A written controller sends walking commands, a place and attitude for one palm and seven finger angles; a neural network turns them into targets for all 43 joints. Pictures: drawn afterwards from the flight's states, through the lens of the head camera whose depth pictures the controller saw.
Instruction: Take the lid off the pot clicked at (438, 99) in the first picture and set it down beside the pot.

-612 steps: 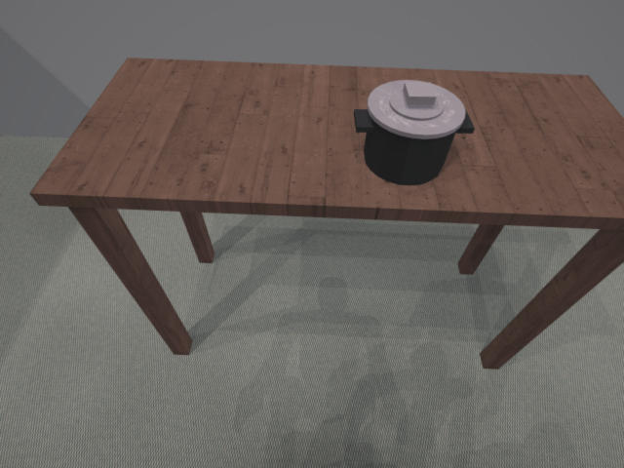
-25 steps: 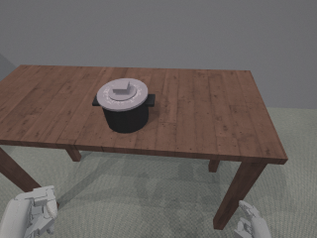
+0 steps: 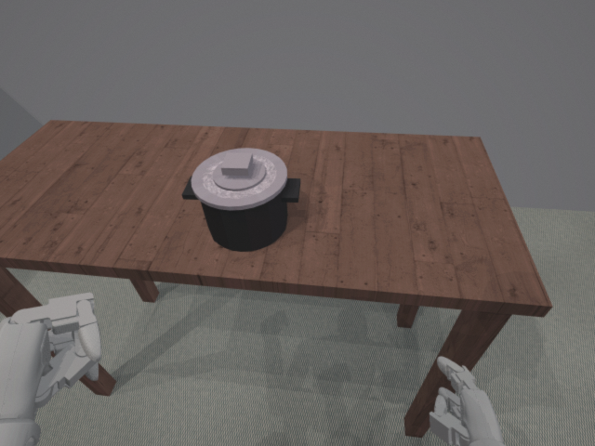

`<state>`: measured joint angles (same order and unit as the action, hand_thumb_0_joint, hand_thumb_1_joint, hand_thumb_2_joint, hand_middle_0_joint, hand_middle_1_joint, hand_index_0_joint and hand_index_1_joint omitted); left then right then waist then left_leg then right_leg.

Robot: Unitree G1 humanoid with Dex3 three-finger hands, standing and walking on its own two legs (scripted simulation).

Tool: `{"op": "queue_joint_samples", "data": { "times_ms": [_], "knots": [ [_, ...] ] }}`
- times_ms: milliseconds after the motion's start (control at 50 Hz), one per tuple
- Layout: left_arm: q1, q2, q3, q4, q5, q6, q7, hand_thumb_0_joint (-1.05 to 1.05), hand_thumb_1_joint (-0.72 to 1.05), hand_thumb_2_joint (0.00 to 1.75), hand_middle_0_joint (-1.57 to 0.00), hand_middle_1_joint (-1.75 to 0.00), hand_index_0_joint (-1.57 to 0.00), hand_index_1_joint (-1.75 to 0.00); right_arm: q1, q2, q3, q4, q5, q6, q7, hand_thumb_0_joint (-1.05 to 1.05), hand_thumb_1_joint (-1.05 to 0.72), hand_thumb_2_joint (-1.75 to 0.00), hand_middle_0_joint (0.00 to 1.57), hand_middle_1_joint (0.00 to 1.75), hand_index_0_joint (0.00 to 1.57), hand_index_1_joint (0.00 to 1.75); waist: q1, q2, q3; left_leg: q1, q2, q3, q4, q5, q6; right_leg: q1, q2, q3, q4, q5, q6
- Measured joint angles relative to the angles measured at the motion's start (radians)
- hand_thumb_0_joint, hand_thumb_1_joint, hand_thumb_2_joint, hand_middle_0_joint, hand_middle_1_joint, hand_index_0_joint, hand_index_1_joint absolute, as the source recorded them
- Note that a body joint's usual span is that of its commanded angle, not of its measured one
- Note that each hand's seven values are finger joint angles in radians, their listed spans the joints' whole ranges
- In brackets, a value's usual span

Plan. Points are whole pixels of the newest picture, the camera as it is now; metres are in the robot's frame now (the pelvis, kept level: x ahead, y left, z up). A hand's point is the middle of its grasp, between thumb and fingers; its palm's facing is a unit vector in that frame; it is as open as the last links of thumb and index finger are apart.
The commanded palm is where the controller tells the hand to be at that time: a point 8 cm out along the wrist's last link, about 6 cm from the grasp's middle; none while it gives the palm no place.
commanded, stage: reach forward and open the fingers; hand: left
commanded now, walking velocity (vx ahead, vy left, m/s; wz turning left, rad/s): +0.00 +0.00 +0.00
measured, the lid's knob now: (237, 164) +0.49 +0.16 +0.14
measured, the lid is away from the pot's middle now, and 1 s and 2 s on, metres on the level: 0.00 0.00 0.00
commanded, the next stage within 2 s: move the open hand above the knob in 1.20 s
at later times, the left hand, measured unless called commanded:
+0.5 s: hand (58, 337) +0.17 +0.28 +0.14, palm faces -0.11 -0.04 -0.99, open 3.3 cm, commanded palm +0.16 +0.27 +0.21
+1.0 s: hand (54, 277) +0.22 +0.29 +0.18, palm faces -0.05 +0.00 -1.00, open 9.0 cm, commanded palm +0.19 +0.28 +0.25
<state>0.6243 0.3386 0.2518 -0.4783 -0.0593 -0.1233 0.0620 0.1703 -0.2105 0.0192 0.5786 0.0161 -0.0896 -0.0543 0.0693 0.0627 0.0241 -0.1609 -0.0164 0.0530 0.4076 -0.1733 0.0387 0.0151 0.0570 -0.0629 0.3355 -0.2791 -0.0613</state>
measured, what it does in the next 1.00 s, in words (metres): shifts its weight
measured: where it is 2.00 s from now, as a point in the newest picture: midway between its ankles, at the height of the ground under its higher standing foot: outside the picture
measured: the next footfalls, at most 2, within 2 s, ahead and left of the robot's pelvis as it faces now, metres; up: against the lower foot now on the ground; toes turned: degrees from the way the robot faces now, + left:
none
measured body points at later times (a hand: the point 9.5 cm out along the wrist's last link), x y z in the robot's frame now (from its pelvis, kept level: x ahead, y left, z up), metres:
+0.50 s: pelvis -0.03 +0.01 -0.01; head -0.04 -0.04 +0.44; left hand +0.17 +0.27 +0.19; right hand +0.21 -0.20 -0.09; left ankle +0.04 +0.09 -0.74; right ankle -0.05 -0.07 -0.74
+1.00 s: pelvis -0.06 +0.04 -0.01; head -0.07 -0.01 +0.44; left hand +0.22 +0.29 +0.23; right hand +0.17 -0.17 -0.10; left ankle +0.04 +0.09 -0.74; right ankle -0.05 -0.07 -0.74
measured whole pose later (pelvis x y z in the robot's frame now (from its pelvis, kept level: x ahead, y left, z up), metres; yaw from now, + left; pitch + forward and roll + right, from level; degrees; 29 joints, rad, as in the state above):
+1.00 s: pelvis -0.06 +0.04 -0.01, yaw +2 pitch -4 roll -2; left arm -0.15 0.72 0.04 -0.20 0.72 0.08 -0.38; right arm 0.10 -0.28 0.04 0.58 0.06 0.05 0.02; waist 0.07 0.15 0.04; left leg -0.28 -0.06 0.05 0.43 -0.08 0.09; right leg -0.15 0.01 -0.09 0.47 -0.26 -0.02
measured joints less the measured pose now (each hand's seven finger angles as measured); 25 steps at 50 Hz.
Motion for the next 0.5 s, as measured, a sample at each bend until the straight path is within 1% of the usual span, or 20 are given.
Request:
{"op": "queue_joint_samples", "data": {
  "times_ms": [120,140,180,200,240,260,280,320,360,380,440,500],
  "knots": [
    [-0.038,0.008,0.019,-0.013,-0.007,-0.014,0.002,0.01,0.89,0.90,-1.30,-1.49,-1.30,-1.50,0.009,-0.001,0.002,0.016,0.001,-0.002,0.002,0.01,-0.90,-0.90,0.21,0.30,0.21,0.30,-0.005,0.004,0.005,-0.001,0.002,0.003,0.000,0.002,0.002,-0.002,0.001,0.003,0.000,0.004,0.001],
    [-0.045,0.024,0.015,-0.026,0.083,0.004,0.013,0.01,0.89,0.90,-1.30,-1.49,-1.30,-1.50,0.015,-0.006,0.005,0.010,-0.003,0.008,0.003,0.01,-0.90,-0.90,0.21,0.30,0.20,0.30,0.001,0.004,-0.005,-0.015,0.003,0.007,0.007,0.001,0.002,-0.021,0.001,0.006,0.013,0.001,0.001],
    [-0.065,0.078,-0.009,-0.068,0.266,0.072,0.025,0.01,0.88,0.91,-1.30,-1.48,-1.30,-1.49,0.017,-0.024,0.006,-0.016,-0.007,0.050,0.015,0.01,-0.90,-0.90,0.21,0.30,0.20,0.30,0.009,0.010,-0.018,-0.051,0.003,0.011,0.031,-0.005,0.004,-0.066,-0.001,0.008,0.056,-0.014,0.001],
    [-0.073,0.108,-0.021,-0.085,0.350,0.104,0.027,0.01,0.87,0.91,-1.30,-1.47,-1.29,-1.48,0.010,-0.033,0.005,-0.027,-0.007,0.075,0.021,0.01,-0.90,-0.90,0.21,0.30,0.20,0.30,0.010,0.016,-0.021,-0.067,0.004,0.014,0.043,-0.008,0.005,-0.086,-0.002,0.009,0.076,-0.021,0.001],
    [-0.079,0.175,-0.036,-0.102,0.495,0.157,0.016,0.01,0.85,0.93,-1.29,-1.45,-1.29,-1.45,-0.014,-0.048,0.005,-0.042,-0.003,0.130,0.031,0.01,-0.90,-0.90,0.21,0.30,0.20,0.30,0.009,0.028,-0.026,-0.097,0.005,0.020,0.062,-0.011,0.007,-0.124,-0.004,0.014,0.110,-0.030,0.002],
    [-0.082,0.211,-0.041,-0.102,0.554,0.180,0.002,0.01,0.83,0.94,-1.28,-1.43,-1.28,-1.43,-0.027,-0.054,0.005,-0.047,0.000,0.156,0.035,0.01,-0.90,-0.90,0.21,0.30,0.20,0.30,0.008,0.034,-0.028,-0.109,0.005,0.022,0.070,-0.012,0.008,-0.139,-0.004,0.016,0.123,-0.033,0.003],
    [-0.085,0.247,-0.045,-0.098,0.602,0.199,-0.016,0.01,0.81,0.95,-1.28,-1.41,-1.28,-1.41,-0.040,-0.061,0.005,-0.050,0.006,0.177,0.038,0.01,-0.90,-0.90,0.21,0.30,0.20,0.30,0.008,0.041,-0.028,-0.118,0.007,0.024,0.078,-0.013,0.010,-0.149,-0.004,0.017,0.132,-0.035,0.005],
    [-0.103,0.312,-0.054,-0.079,0.673,0.229,-0.063,0.01,0.76,0.98,-1.27,-1.36,-1.26,-1.36,-0.058,-0.073,0.002,-0.055,0.018,0.202,0.043,0.01,-0.90,-0.90,0.20,0.30,0.20,0.30,0.006,0.057,-0.033,-0.135,0.006,0.022,0.090,-0.013,0.012,-0.165,-0.005,0.014,0.146,-0.037,0.007],
    [-0.136,0.354,-0.067,-0.047,0.711,0.243,-0.116,0.01,0.71,1.01,-1.25,-1.30,-1.25,-1.31,-0.070,-0.083,-0.003,-0.052,0.028,0.211,0.046,0.01,-0.90,-0.90,0.20,0.30,0.20,0.30,0.004,0.072,-0.039,-0.145,0.001,0.014,0.095,-0.010,0.015,-0.172,-0.009,0.005,0.152,-0.038,0.011],
    [-0.154,0.366,-0.072,-0.031,0.719,0.248,-0.144,0.01,0.68,1.03,-1.24,-1.27,-1.24,-1.28,-0.076,-0.088,-0.005,-0.049,0.033,0.210,0.048,0.01,-0.90,-0.90,0.20,0.30,0.20,0.30,0.003,0.080,-0.042,-0.147,-0.001,0.010,0.096,-0.008,0.017,-0.173,-0.010,0.001,0.152,-0.037,0.012],
    [-0.221,0.377,-0.092,0.015,0.718,0.249,-0.228,0.00,0.60,1.08,-1.22,-1.18,-1.22,-1.18,-0.085,-0.096,-0.010,-0.041,0.042,0.200,0.049,0.01,-0.90,-0.90,0.20,0.30,0.20,0.30,0.002,0.096,-0.043,-0.151,-0.010,-0.004,0.093,0.002,0.022,-0.171,-0.017,-0.015,0.150,-0.032,0.017],
    [-0.309,0.383,-0.121,0.049,0.721,0.231,-0.301,0.00,0.51,1.14,-1.19,-1.08,-1.19,-1.08,-0.090,-0.098,-0.008,-0.028,0.045,0.180,0.043,0.01,-0.90,-0.90,0.20,0.30,0.20,0.30,0.007,0.101,-0.034,-0.146,-0.017,-0.018,0.086,0.016,0.026,-0.161,-0.021,-0.031,0.141,-0.024,0.020]
  ]
}}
